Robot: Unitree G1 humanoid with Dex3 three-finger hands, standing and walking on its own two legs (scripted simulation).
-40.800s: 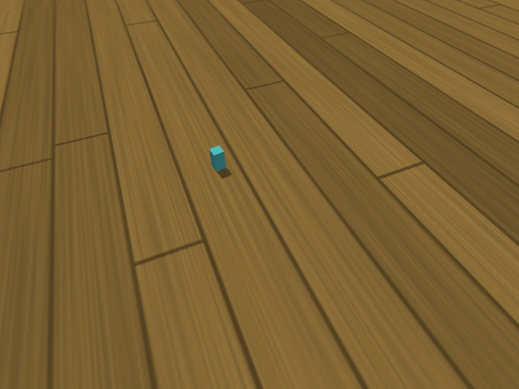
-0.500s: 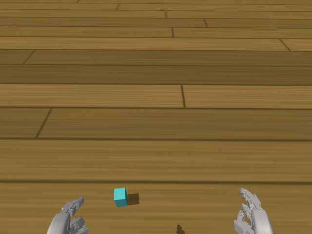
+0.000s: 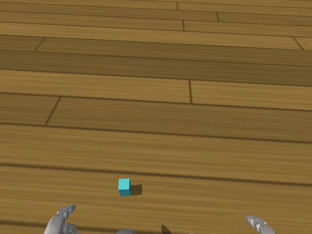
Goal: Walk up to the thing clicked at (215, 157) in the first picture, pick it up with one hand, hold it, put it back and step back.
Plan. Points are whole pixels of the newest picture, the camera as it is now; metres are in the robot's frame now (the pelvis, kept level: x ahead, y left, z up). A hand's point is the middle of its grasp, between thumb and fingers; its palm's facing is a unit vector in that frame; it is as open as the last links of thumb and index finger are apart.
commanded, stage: stand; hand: left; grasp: from above
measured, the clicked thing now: (125, 187) +0.46 +0.19 -0.67
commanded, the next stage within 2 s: none
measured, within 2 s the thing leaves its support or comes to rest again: neither
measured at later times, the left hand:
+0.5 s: hand out of the picture +0.03 +0.24 -0.12, palm faces +0.02 -0.95 -0.32, open 7.4 cm
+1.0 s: hand out of the picture +0.05 +0.23 -0.12, palm faces +0.00 -0.95 -0.33, open 7.4 cm
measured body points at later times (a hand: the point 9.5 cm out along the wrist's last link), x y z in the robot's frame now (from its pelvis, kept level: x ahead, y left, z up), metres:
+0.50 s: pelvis +0.00 +0.00 +0.04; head -0.01 +0.00 +0.49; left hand +0.03 +0.29 -0.10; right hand +0.06 -0.27 -0.10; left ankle +0.02 +0.12 -0.70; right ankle +0.01 -0.15 -0.70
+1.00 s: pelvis +0.00 -0.01 +0.04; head -0.01 -0.01 +0.49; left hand +0.05 +0.28 -0.10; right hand +0.04 -0.30 -0.10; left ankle +0.02 +0.12 -0.70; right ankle +0.01 -0.15 -0.70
